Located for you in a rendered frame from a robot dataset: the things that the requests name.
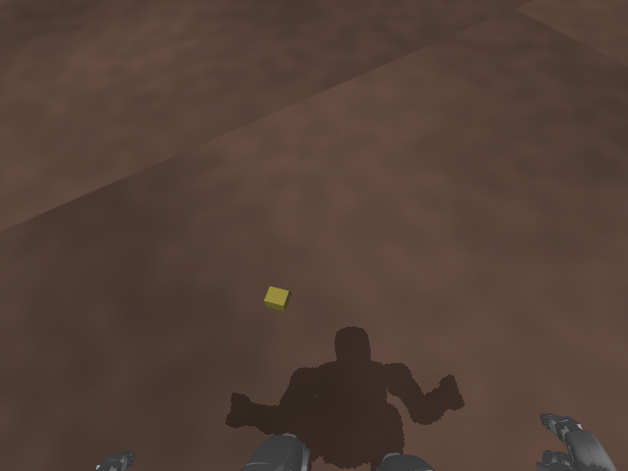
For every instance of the left robot hand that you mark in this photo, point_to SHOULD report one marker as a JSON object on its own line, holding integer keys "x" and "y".
{"x": 120, "y": 462}

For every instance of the small box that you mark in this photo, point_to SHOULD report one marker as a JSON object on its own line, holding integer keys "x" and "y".
{"x": 277, "y": 298}

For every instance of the right robot hand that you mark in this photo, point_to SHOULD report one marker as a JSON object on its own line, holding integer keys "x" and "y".
{"x": 585, "y": 450}

